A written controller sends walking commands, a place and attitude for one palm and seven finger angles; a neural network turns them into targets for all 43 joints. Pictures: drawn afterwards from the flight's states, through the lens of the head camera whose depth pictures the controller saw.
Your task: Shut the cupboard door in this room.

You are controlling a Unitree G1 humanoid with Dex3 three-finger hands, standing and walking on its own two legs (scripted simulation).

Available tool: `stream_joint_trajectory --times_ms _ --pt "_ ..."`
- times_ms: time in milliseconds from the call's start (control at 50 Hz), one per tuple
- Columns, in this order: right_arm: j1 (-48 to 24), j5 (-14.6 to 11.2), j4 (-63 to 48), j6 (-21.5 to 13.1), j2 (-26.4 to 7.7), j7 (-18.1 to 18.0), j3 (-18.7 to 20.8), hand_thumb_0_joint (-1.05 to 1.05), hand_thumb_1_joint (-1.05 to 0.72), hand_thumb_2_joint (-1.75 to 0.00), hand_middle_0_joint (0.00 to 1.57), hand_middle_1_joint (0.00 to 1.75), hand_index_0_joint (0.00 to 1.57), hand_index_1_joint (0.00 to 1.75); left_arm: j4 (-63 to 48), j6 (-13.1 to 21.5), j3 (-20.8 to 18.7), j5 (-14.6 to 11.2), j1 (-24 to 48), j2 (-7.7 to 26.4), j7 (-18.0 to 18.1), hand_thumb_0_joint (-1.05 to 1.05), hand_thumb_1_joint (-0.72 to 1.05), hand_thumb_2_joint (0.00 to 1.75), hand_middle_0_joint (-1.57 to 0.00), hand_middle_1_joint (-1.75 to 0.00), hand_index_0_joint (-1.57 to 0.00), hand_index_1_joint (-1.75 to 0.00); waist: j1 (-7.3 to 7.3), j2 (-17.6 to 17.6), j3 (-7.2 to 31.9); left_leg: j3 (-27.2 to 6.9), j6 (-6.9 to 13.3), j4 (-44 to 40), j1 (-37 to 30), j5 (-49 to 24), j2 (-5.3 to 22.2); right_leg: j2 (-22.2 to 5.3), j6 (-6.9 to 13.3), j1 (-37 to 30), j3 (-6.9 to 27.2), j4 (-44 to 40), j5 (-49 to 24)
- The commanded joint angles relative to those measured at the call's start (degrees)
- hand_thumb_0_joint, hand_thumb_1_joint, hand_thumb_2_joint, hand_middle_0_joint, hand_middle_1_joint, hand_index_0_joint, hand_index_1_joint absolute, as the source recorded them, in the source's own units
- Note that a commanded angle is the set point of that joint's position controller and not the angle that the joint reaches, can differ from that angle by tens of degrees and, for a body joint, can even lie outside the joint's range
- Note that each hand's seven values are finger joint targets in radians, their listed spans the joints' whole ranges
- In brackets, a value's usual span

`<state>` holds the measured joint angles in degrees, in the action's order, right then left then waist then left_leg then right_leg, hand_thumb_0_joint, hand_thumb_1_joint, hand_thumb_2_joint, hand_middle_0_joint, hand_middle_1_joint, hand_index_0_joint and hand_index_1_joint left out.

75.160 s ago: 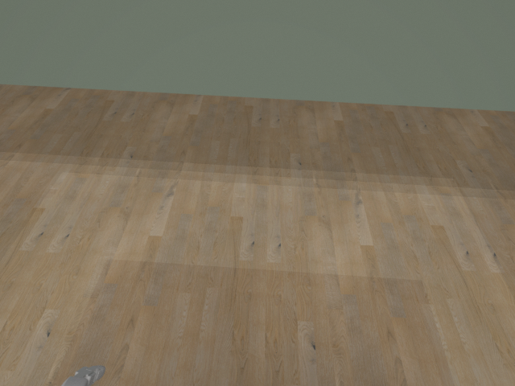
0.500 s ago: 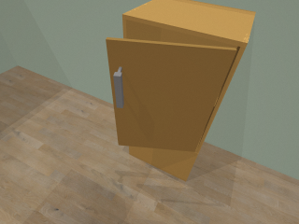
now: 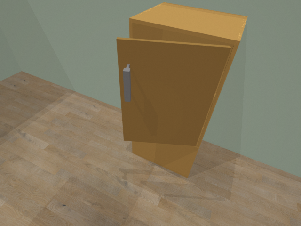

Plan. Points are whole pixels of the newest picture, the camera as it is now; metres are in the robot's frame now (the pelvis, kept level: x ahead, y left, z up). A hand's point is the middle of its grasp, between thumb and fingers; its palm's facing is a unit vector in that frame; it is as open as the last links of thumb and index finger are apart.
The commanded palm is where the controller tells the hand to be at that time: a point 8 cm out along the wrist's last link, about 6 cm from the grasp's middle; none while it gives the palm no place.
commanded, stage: come to a stop and stand still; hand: left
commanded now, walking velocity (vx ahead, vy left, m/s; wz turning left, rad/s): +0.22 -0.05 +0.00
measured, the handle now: (128, 82) +0.65 +0.14 +0.05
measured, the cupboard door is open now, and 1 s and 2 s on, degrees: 23 23 23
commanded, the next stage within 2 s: look again from close up in 1.86 s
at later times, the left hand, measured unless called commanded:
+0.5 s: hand out of the picture +0.12 +0.17 -0.17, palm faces -0.08 -0.99 -0.10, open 7.4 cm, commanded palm none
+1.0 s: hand out of the picture +0.05 +0.25 -0.19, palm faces +0.10 -0.97 -0.21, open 7.3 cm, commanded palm none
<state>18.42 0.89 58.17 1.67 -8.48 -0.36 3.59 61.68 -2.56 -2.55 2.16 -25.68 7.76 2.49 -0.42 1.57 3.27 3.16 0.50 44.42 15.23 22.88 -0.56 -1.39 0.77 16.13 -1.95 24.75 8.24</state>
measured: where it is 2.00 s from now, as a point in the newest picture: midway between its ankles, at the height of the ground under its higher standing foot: outside the picture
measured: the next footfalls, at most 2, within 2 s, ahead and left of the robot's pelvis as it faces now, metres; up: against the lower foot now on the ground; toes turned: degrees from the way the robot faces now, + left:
left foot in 0.06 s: -0.02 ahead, +0.10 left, +0.00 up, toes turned +3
right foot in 0.58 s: +0.11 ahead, -0.13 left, +0.00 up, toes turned -5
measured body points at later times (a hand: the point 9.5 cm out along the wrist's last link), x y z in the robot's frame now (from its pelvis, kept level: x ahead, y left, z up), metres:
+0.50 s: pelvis +0.01 +0.02 +0.01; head +0.05 +0.05 +0.46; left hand +0.13 +0.22 -0.16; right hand -0.14 -0.16 -0.12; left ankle -0.06 +0.10 -0.74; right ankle +0.07 -0.14 -0.69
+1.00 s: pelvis +0.00 +0.04 -0.01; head +0.02 +0.08 +0.44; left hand +0.05 +0.30 -0.17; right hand +0.10 -0.20 -0.13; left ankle +0.02 +0.12 -0.74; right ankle +0.02 -0.12 -0.70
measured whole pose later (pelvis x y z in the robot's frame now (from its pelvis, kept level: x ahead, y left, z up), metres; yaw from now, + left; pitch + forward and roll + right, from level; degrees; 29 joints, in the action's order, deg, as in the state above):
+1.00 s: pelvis +0.00 +0.04 -0.01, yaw +1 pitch -1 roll -2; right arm 9.1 1.8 54.8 0.8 -9.4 -1.3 3.1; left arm 56.5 -4.5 -4.9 1.7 -10.8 13.2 1.8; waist -1.0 3.0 -3.8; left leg 4.8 4.0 33.5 16.1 16.6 0.1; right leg -2.7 -1.3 24.2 0.0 50.4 23.7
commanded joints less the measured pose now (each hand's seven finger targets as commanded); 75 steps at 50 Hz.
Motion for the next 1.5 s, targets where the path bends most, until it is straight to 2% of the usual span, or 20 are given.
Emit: stream_joint_trajectory --times_ms 0,40,60,160,320,460,540,580,600,700,820,860,880,900,960,1100,1220,1300,1380,1480 --pt "10.8 0.4 1.8 -1.6 -0.5 -0.6 -0.8 0.0 -0.9 -0.9 0.2 0.3 0.2 0.3 -4.2 1.0 -2.2 -0.3 0.6 8.4 -0.2 0.0 0.9 0.9 -0.2 -0.3 -0.2 -0.3 1.34 2.6 -10.8 2.8 2.1 -28.0 -8.3 3.0 -1.5 -4.1 2.1 9.0 9.6 -4.3 30.7" --pt "9.5 1.2 0.4 -2.5 -8.7 -2.0 0.8 0.0 -0.9 -0.9 0.2 0.3 0.2 0.3 -7.2 1.1 -1.9 -1.1 2.9 3.1 -1.2 0.0 0.9 0.9 -0.2 -0.3 -0.2 -0.3 1.46 -15.7 -14.9 -25.1 9.9 -40.5 -5.7 19.6 19.8 2.5 -1.6 22.6 -1.3 24.6 19.1" --pt "7.0 1.2 -0.6 -2.5 -9.9 -2.5 0.7 0.0 -0.9 -0.9 0.2 0.3 0.2 0.3 -9.6 1.2 -2.3 -0.6 7.7 4.5 -1.7 0.0 0.9 0.9 -0.2 -0.3 -0.2 -0.3 1.28 -9.8 -16.8 -28.2 12.4 -42.1 -0.3 18.0 23.1 -0.7 -1.0 24.7 4.2 32.0 15.5" --pt "7.6 0.6 2.0 -4.8 -5.5 -2.4 -1.0 0.0 -0.9 -0.9 0.2 0.3 0.2 0.3 -8.2 2.1 -2.2 -0.4 10.2 4.9 -3.1 0.0 0.9 0.9 -0.2 -0.3 -0.2 -0.3 0.66 -2.7 -13.4 -17.5 8.1 -39.7 -6.1 3.5 15.0 -1.7 -1.4 24.7 4.8 36.2 2.5" --pt "19.0 0.8 6.5 -5.1 -3.5 -3.5 -1.6 0.0 -0.9 -0.9 0.2 0.3 0.2 0.3 -9.8 1.8 -0.9 -0.6 18.6 4.2 -3.3 0.0 0.9 0.9 -0.2 -0.3 -0.2 -0.3 4.63 -7.1 -10.2 -14.0 7.0 -33.9 -18.1 -24.0 16.1 -3.0 -2.4 29.4 2.3 31.5 2.2" --pt "16.3 1.1 6.5 -4.0 -4.1 -3.5 -1.8 0.0 -0.9 -0.9 0.2 0.3 0.2 0.3 -9.2 2.1 0.7 -1.5 21.5 2.1 -2.4 0.0 0.9 0.9 -0.2 -0.3 -0.2 -0.3 4.32 -13.6 -6.6 -6.3 5.9 -23.4 -14.2 -56.2 13.0 -0.5 -1.1 10.5 -3.0 13.4 5.2" --pt "14.0 -0.3 5.6 -3.6 -3.5 -3.0 -0.8 0.0 -0.9 -0.9 0.2 0.3 0.2 0.3 -5.8 3.2 -0.5 -1.5 11.8 6.2 -1.2 0.0 0.9 0.9 -0.2 -0.3 -0.2 -0.3 -0.38 -6.8 -1.6 -5.5 1.8 -13.6 -4.3 -42.1 10.5 -3.6 -0.3 -12.6 -0.2 -1.2 -15.4" --pt "14.2 -1.2 4.6 -3.0 -0.3 -2.6 -0.6 0.0 -0.9 -0.9 0.2 0.3 0.2 0.3 -3.9 4.2 -1.4 -1.5 6.7 10.1 -0.2 0.0 0.9 0.9 -0.2 -0.3 -0.2 -0.3 -0.68 4.0 4.5 -0.1 -2.0 -1.7 8.9 4.2 2.5 -21.6 8.9 -24.8 12.0 4.4 -54.8" --pt "12.8 -1.0 3.8 -2.4 -0.9 -2.9 -0.1 0.0 -0.9 -0.9 0.2 0.3 0.2 0.3 -4.4 4.4 -1.5 -1.2 6.7 10.8 0.0 0.0 0.9 0.9 -0.2 -0.3 -0.2 -0.3 -0.37 4.0 2.5 -1.7 -1.7 4.2 8.1 12.7 1.8 -24.0 11.8 -19.1 11.3 2.2 -56.9" --pt "6.9 -0.7 2.6 -0.1 -0.9 -2.1 0.4 0.0 -0.9 -0.9 0.2 0.3 0.2 0.3 -7.2 3.1 -1.9 -0.7 14.9 8.5 0.7 0.0 0.9 0.9 -0.2 -0.3 -0.2 -0.3 0.83 8.6 0.9 -2.8 -3.0 9.9 7.0 8.5 3.2 -18.3 11.2 -9.7 7.8 -1.0 -39.4" --pt "4.9 -0.2 0.1 -0.1 -1.7 -0.9 1.0 0.0 -0.9 -0.9 0.2 0.3 0.2 0.3 -9.6 1.7 -3.1 -0.2 18.0 10.4 0.3 0.0 0.9 0.9 -0.2 -0.3 -0.2 -0.3 2.57 8.2 -0.8 0.3 -3.2 -9.5 -4.3 -5.3 1.8 -14.7 6.1 2.1 6.8 0.4 -11.3" --pt "5.1 0.2 -0.4 -0.8 -5.6 -0.7 1.5 0.0 -0.9 -0.9 0.2 0.3 0.2 0.3 -10.8 0.7 -2.5 -0.8 17.2 7.9 -0.3 0.0 0.9 0.9 -0.2 -0.3 -0.2 -0.3 3.13 -2.9 -1.4 -5.9 -0.7 -21.1 -9.6 -8.6 7.1 -7.6 1.1 9.7 2.4 7.4 8.1" --pt "1.7 1.0 -2.8 -1.0 -10.1 -0.7 2.2 0.0 -0.9 -0.9 0.2 0.3 0.2 0.3 -11.6 0.1 -2.0 -1.3 16.6 5.2 -0.6 0.0 0.9 0.9 -0.2 -0.3 -0.2 -0.3 2.59 -17.6 -4.4 -19.0 4.1 -30.3 -1.2 -7.1 18.0 -1.2 -2.5 11.0 -2.8 16.7 19.5" --pt "-3.2 1.2 -4.7 -0.9 -11.5 -0.7 2.2 0.0 -0.9 -0.9 0.2 0.3 0.2 0.3 -11.3 -0.5 -1.9 -0.8 18.0 5.9 -0.4 0.0 0.9 0.9 -0.2 -0.3 -0.2 -0.3 2.68 -18.3 -7.3 -22.1 7.9 -34.7 9.0 -3.8 20.7 -0.7 -2.1 6.9 1.8 26.2 22.5" --pt "-10.1 1.1 -6.7 -1.4 -9.1 -1.5 0.7 0.0 -0.9 -0.9 0.2 0.3 0.2 0.3 -8.2 -0.6 -2.0 -0.2 11.3 6.3 -1.0 0.0 0.9 0.9 -0.2 -0.3 -0.2 -0.3 -1.3 -7.8 -8.7 -13.5 7.7 -32.5 6.7 -6.2 15.1 -0.8 -1.5 8.2 4.3 35.2 15.8" --pt "-3.0 0.4 -2.5 -2.2 -9.2 -2.1 0.3 0.0 -0.9 -0.9 0.2 0.3 0.2 0.3 -5.4 0.8 0.0 -1.1 9.4 6.5 -1.4 0.0 0.9 0.9 -0.2 -0.3 -0.2 -0.3 2.44 -7.3 -0.8 -13.2 8.5 -30.3 -14.5 -23.0 17.2 -1.6 -3.1 7.4 2.6 19.6 17.2" --pt "-1.5 0.7 -0.1 -1.7 -10.3 -2.3 0.9 0.0 -0.9 -0.9 0.2 0.3 0.2 0.3 -3.6 0.5 0.3 -1.1 7.0 5.2 -1.5 0.0 0.9 0.9 -0.2 -0.3 -0.2 -0.3 2.57 -5.9 -2.1 -14.9 8.5 -30.5 -11.5 -21.4 17.6 -1.0 -1.7 1.5 1.5 11.1 18.1" --pt "-3.7 0.2 1.0 -1.5 -8.8 -1.9 0.5 0.0 -0.9 -0.9 0.2 0.3 0.2 0.3 -0.6 0.9 0.3 -1.0 0.7 4.4 -1.2 0.0 0.9 0.9 -0.2 -0.3 -0.2 -0.3 -0.05 -5.8 -3.0 -10.0 3.5 -31.0 -3.2 -7.0 12.2 -0.6 -0.3 -9.0 -0.8 -3.8 7.5" --pt "-2.1 -0.1 2.7 -1.7 -2.9 -0.9 -1.6 0.0 -0.9 -0.9 0.2 0.3 0.2 0.3 -0.8 2.4 0.9 -1.4 4.8 8.0 -0.6 0.0 0.9 0.9 -0.2 -0.3 -0.2 -0.3 2.14 2.1 -7.6 -2.4 -0.7 -22.2 -4.9 -10.0 4.0 -11.3 5.0 1.2 11.0 -12.7 16.3" --pt "1.8 0.0 6.6 -1.7 -3.6 -1.2 -2.0 0.0 -0.9 -0.9 0.2 0.3 0.2 0.3 0.4 3.0 1.9 -1.7 5.1 4.6 -0.4 0.0 0.9 0.9 -0.2 -0.3 -0.2 -0.3 2.04 0.8 -10.4 -4.0 0.2 -25.3 -6.4 -12.1 6.6 -5.4 1.5 2.3 5.9 -9.0 12.0"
